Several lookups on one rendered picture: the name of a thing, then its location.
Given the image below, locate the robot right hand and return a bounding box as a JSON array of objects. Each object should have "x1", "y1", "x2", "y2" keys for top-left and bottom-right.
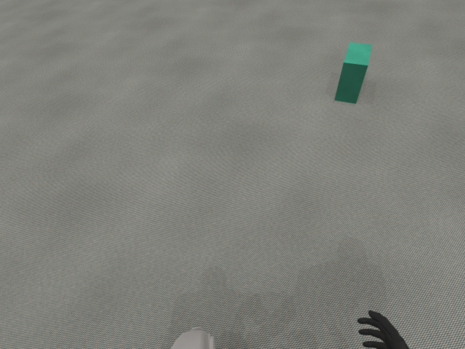
[{"x1": 357, "y1": 310, "x2": 409, "y2": 349}]

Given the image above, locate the robot left thigh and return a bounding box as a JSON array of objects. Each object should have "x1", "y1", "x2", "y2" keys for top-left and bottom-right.
[{"x1": 171, "y1": 330, "x2": 215, "y2": 349}]

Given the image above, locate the carton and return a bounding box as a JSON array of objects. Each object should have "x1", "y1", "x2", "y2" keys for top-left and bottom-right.
[{"x1": 335, "y1": 42, "x2": 372, "y2": 104}]

